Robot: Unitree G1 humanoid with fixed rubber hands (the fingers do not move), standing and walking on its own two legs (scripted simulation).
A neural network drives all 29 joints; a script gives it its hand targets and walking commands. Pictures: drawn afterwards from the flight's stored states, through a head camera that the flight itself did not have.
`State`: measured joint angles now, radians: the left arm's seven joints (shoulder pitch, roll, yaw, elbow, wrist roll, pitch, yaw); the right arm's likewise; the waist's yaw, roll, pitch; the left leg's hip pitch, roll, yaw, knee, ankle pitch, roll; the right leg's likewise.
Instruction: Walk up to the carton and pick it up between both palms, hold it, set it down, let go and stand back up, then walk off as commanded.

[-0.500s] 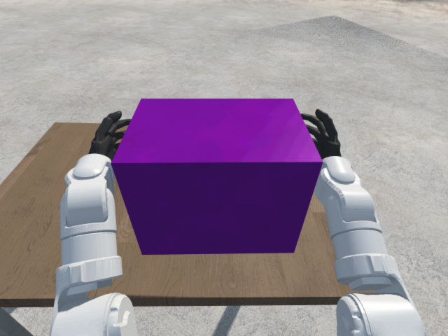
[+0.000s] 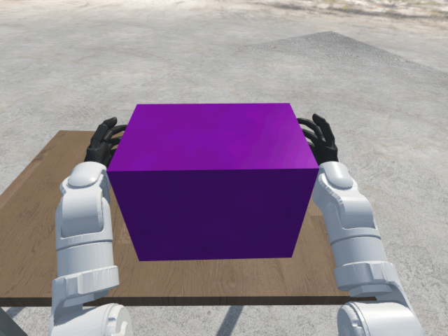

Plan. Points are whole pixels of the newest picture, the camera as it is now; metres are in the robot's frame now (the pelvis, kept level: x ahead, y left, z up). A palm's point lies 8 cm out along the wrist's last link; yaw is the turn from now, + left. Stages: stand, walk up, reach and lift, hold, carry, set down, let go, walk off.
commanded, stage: set down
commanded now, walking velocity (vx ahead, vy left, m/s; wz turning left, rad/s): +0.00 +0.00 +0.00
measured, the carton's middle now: (214, 181) +0.36 +0.01 +0.15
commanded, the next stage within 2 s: none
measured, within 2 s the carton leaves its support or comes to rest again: neither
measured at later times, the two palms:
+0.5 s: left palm (114, 150) +0.41 +0.19 +0.19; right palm (315, 151) +0.39 -0.18 +0.20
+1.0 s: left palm (118, 175) +0.38 +0.19 +0.16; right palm (322, 182) +0.34 -0.19 +0.16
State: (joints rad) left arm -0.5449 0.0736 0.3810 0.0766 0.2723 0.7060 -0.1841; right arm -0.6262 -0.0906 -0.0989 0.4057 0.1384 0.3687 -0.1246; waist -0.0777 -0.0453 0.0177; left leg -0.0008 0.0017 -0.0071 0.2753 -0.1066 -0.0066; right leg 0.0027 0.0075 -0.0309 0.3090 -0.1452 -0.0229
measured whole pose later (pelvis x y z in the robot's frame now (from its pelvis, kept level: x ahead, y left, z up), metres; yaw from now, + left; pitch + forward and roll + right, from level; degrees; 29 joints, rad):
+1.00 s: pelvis +0.02 +0.01 +0.00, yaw +0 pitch -11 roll +0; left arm -0.47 0.06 0.32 0.23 0.27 0.41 -0.19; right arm -0.41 -0.05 -0.12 0.36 0.03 0.06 -0.14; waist -0.08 -0.07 0.08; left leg 0.05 -0.01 0.00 0.27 -0.14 0.00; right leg 0.06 -0.01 -0.03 0.30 -0.18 0.00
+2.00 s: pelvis +0.05 +0.03 +0.00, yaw -2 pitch -4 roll +0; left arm -0.49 0.06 0.34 0.37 0.29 0.25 -0.21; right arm -0.33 0.01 -0.17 0.48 -0.06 -0.16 -0.18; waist -0.08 -0.09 0.16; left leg -0.04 -0.02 0.04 0.30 -0.18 0.03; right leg -0.03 -0.03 -0.03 0.28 -0.18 0.02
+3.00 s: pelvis +0.05 +0.03 +0.00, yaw -3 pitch +4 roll -1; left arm -0.77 0.12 0.43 0.93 0.34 -0.09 -0.22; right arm -0.44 0.08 -0.38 0.83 -0.18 -0.43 -0.22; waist -0.08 -0.09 0.06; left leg -0.24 0.01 0.06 0.37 -0.20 0.02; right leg -0.20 0.00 -0.05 0.28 -0.15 0.01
